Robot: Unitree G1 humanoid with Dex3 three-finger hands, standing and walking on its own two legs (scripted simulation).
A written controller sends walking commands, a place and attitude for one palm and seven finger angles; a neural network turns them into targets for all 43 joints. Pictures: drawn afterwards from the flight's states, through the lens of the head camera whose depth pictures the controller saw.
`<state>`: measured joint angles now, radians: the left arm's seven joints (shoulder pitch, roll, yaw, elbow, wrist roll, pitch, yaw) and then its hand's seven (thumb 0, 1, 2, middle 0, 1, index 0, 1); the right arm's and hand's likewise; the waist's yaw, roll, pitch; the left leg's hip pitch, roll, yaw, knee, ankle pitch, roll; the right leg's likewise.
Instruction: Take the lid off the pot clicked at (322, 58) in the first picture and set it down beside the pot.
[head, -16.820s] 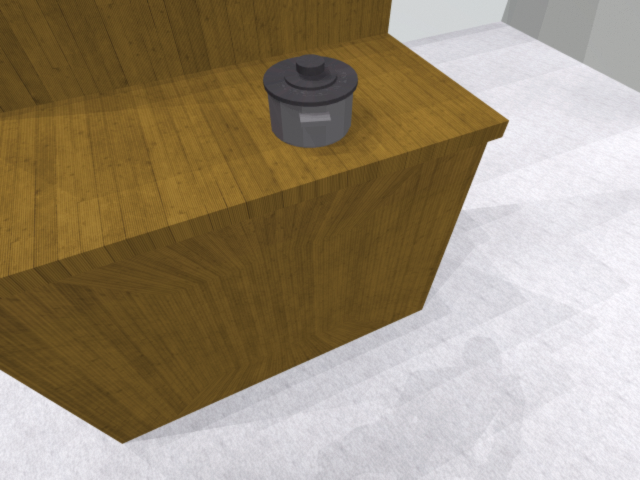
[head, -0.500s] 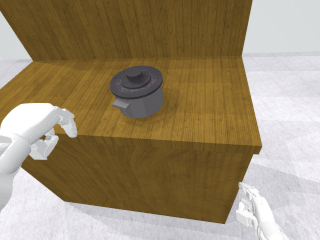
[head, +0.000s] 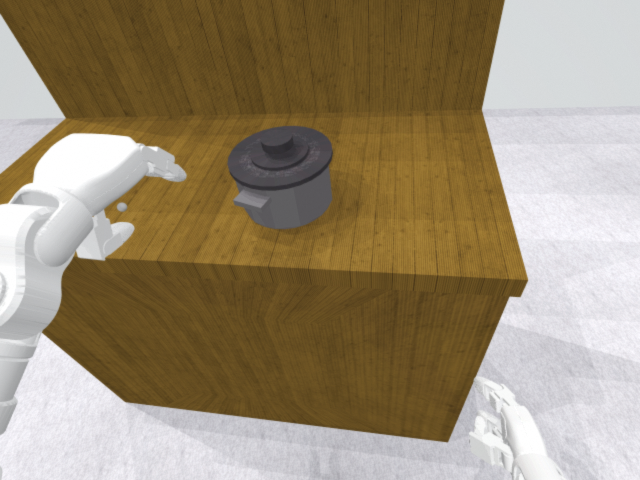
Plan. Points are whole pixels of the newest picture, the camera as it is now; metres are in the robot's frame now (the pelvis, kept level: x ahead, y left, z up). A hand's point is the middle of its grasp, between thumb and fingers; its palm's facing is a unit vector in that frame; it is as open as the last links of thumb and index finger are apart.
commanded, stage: move the open hand above the knob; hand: left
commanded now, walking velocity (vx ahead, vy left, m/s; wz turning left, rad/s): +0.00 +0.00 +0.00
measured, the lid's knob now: (277, 141) +0.56 +0.14 +0.15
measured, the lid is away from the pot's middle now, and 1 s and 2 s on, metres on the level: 0.00 0.00 0.00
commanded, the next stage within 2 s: none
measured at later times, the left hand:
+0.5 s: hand (197, 199) +0.37 +0.19 +0.19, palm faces -0.12 -0.01 -0.99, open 10.1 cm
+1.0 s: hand (216, 126) +0.45 +0.18 +0.24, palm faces -0.09 -0.06 -0.99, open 10.0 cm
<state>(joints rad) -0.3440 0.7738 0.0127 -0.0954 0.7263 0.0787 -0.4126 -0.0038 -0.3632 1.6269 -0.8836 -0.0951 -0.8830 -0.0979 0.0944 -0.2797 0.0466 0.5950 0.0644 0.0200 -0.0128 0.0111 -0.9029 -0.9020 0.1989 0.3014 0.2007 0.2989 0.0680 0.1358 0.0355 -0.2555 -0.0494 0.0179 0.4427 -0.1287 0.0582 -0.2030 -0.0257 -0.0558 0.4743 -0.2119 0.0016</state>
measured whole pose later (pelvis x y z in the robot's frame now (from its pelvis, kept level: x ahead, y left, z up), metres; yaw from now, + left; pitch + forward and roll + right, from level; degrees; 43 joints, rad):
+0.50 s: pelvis +0.02 -0.01 +0.00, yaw +0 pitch -1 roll +0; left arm -0.46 0.63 -0.13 0.00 0.77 0.20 -0.47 -0.01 -0.37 1.62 -0.87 -0.08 -0.87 -0.09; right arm 0.10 -0.30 0.05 0.58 0.08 0.07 0.03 0.01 -0.90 -0.90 0.20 0.30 0.20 0.30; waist 0.04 0.14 0.01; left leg -0.27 -0.05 0.02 0.45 -0.15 0.05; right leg -0.22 -0.02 -0.05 0.49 -0.24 0.00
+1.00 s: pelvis +0.04 -0.02 +0.00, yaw +0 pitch +1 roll +1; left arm -0.83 0.62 -0.17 0.37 0.80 0.29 -0.48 0.00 -0.37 1.62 -0.87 -0.08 -0.87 -0.09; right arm 0.13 -0.30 0.03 0.60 0.09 0.09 0.02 0.01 -0.91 -0.90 0.20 0.30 0.20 0.30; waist 0.01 0.12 -0.02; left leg -0.28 -0.04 0.01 0.43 -0.17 0.03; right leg -0.24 -0.01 -0.06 0.48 -0.26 -0.02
